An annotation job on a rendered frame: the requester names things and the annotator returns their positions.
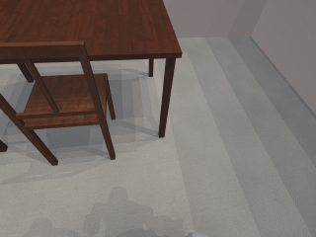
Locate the chair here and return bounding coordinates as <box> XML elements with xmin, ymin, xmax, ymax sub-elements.
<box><xmin>0</xmin><ymin>40</ymin><xmax>116</xmax><ymax>166</ymax></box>

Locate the table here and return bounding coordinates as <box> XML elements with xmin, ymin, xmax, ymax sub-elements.
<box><xmin>0</xmin><ymin>0</ymin><xmax>183</xmax><ymax>152</ymax></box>

